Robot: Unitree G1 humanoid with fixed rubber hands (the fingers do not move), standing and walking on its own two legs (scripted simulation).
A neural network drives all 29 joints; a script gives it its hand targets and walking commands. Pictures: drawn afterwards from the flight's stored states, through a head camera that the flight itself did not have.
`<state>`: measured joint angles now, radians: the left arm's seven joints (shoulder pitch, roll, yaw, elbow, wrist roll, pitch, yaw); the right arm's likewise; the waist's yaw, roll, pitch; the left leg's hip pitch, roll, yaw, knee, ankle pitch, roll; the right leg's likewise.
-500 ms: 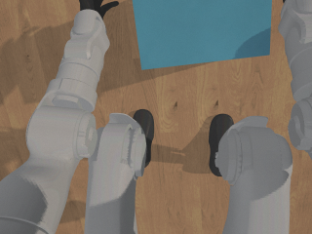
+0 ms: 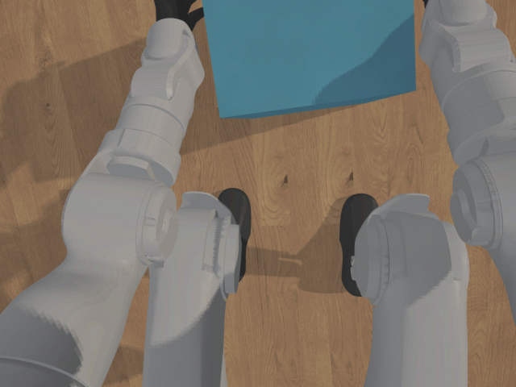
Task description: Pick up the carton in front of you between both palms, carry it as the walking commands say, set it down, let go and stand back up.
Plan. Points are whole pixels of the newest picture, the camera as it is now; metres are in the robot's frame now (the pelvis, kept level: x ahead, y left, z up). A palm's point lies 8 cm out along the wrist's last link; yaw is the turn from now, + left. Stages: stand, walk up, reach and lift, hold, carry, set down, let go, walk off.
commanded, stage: reach and lift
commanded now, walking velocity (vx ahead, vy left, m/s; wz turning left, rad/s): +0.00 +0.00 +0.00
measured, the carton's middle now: (303, 35) +0.52 -0.02 -0.25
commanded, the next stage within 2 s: none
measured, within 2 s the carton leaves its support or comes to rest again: leaves its support in 0.18 s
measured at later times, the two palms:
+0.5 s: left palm out of the picture +0.51 +0.11 -0.03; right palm out of the picture +0.51 -0.19 -0.05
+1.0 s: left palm out of the picture +0.50 +0.11 +0.12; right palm out of the picture +0.48 -0.18 +0.10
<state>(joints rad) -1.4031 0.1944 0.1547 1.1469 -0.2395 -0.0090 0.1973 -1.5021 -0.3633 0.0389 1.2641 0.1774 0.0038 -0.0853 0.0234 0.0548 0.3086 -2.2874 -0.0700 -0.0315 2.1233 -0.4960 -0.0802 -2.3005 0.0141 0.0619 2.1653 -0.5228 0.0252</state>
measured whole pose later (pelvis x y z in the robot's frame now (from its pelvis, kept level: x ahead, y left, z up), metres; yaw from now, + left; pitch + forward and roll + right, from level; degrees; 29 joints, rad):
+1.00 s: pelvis +0.04 +0.01 +0.16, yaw -4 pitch +41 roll +0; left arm -0.84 -0.12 0.49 0.58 0.16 0.29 0.10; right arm -0.88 -0.04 -0.34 0.69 -0.19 0.35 -0.01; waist 0.02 0.05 -0.22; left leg -1.83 -0.15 -0.11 1.63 -0.52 -0.07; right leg -1.84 0.11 0.11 1.63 -0.51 0.07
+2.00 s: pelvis +0.13 +0.00 +0.40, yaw -4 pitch +2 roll +0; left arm -0.23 -0.14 0.25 0.40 0.21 0.49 0.04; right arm -0.20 0.14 -0.20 0.39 -0.21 0.55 -0.05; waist -0.01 0.00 -0.14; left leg -0.26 -0.06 -0.17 0.50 -0.27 -0.01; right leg -0.26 0.05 0.14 0.48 -0.26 0.01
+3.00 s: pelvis +0.13 +0.00 +0.41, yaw -5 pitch -5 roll +0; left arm -0.26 -0.15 0.23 0.30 0.28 0.67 0.00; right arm -0.23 0.14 -0.20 0.28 -0.27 0.72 -0.01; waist -0.01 0.00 -0.03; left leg -0.05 -0.04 -0.15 0.35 -0.21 0.00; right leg -0.06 0.03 0.14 0.33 -0.19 0.01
